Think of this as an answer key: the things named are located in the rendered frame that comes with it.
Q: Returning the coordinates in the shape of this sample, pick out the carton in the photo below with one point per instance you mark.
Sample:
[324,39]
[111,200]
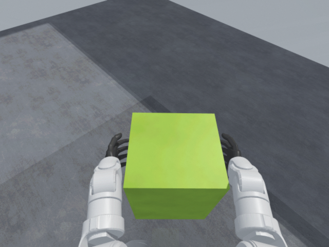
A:
[175,167]

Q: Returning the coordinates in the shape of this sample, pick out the robot left hand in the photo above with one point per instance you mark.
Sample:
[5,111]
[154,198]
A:
[113,149]

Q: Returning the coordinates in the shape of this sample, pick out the left robot forearm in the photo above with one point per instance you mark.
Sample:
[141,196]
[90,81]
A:
[104,215]

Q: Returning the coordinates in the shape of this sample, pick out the right robot forearm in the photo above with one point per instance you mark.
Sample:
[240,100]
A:
[254,220]

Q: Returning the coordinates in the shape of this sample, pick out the robot right hand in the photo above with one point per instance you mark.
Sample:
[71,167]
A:
[231,148]

